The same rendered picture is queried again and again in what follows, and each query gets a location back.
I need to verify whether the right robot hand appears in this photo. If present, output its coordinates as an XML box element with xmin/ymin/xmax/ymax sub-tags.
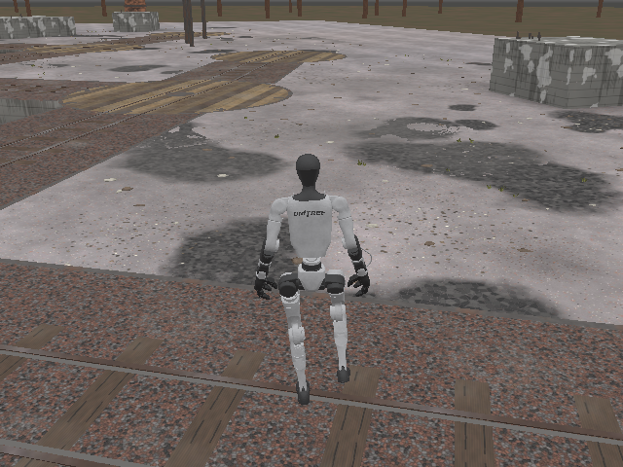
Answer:
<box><xmin>348</xmin><ymin>272</ymin><xmax>370</xmax><ymax>297</ymax></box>

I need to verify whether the left robot hand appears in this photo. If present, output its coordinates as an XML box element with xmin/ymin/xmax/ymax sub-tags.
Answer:
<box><xmin>254</xmin><ymin>276</ymin><xmax>277</xmax><ymax>300</ymax></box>

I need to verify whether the left robot foot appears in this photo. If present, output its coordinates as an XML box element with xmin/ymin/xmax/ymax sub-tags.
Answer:
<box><xmin>296</xmin><ymin>380</ymin><xmax>310</xmax><ymax>405</ymax></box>

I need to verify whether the right robot shin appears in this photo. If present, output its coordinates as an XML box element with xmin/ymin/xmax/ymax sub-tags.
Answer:
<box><xmin>333</xmin><ymin>305</ymin><xmax>348</xmax><ymax>370</ymax></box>

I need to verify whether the left robot upper arm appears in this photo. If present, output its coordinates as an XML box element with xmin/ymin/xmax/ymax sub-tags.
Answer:
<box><xmin>264</xmin><ymin>197</ymin><xmax>289</xmax><ymax>252</ymax></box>

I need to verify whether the right robot upper arm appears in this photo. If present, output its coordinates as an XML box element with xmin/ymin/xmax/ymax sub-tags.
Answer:
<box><xmin>329</xmin><ymin>196</ymin><xmax>357</xmax><ymax>250</ymax></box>

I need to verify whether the robot left forearm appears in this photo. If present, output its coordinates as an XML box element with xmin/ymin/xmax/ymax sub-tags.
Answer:
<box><xmin>256</xmin><ymin>237</ymin><xmax>275</xmax><ymax>279</ymax></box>

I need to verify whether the robot right forearm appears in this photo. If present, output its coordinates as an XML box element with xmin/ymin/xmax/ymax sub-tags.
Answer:
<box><xmin>348</xmin><ymin>235</ymin><xmax>368</xmax><ymax>276</ymax></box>

